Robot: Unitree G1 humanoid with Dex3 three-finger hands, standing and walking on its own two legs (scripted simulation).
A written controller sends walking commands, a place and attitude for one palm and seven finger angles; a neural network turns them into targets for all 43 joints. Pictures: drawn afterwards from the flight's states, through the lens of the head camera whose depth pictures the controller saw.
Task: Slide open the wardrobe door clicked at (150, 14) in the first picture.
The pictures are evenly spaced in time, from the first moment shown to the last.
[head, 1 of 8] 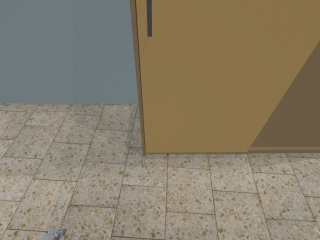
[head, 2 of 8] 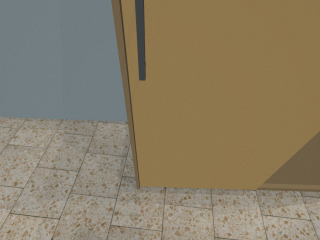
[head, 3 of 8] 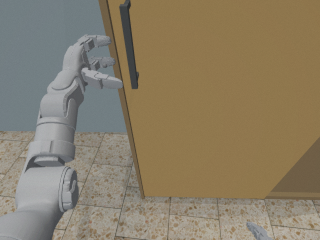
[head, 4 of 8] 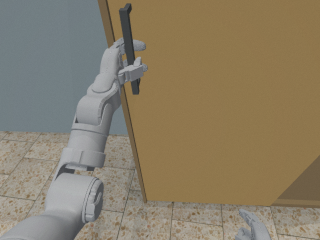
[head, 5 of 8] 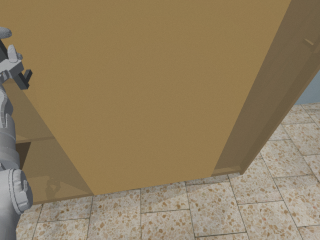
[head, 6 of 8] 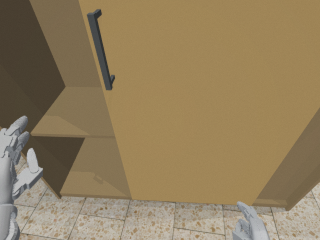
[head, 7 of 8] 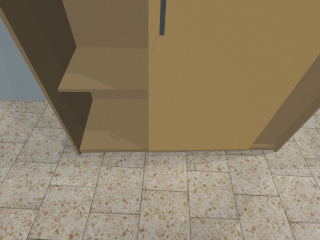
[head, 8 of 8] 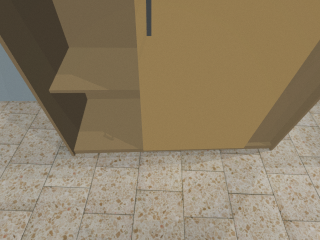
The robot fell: no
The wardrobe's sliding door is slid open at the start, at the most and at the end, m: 0.00 0.49 0.49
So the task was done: yes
